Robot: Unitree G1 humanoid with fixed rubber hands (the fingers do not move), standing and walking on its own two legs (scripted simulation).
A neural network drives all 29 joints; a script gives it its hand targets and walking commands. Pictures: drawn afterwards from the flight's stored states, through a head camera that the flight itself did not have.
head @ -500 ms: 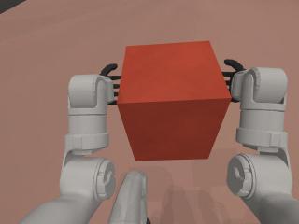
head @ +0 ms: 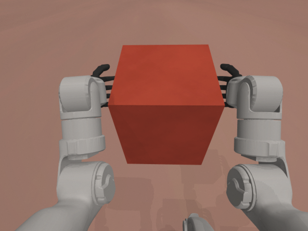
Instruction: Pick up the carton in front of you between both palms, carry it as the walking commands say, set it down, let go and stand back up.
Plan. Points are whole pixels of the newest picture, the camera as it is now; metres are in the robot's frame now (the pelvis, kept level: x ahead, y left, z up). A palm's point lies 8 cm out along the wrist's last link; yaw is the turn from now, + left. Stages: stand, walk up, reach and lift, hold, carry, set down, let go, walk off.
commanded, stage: carry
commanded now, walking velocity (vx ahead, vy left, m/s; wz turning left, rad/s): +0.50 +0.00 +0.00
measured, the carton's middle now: (164, 108) +0.41 -0.01 +0.12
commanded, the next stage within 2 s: none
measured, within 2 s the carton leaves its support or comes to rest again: neither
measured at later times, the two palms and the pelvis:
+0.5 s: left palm (115, 60) +0.63 +0.14 +0.13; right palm (201, 56) +0.65 -0.15 +0.13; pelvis +0.29 -0.01 +0.02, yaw +3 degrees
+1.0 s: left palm (117, 31) +0.88 +0.16 +0.12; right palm (187, 30) +0.88 -0.14 +0.12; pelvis +0.61 +0.01 +0.00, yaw +1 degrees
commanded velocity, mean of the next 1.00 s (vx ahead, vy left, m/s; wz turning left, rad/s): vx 0.39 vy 0.00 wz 0.00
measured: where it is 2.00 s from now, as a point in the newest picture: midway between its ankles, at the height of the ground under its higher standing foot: (153, 162)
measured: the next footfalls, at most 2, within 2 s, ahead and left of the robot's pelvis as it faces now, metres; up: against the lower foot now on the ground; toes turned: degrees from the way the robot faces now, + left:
right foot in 0.14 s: +0.27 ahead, -0.11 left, +0.00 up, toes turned -5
left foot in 0.60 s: +0.51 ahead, +0.12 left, +0.00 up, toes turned +12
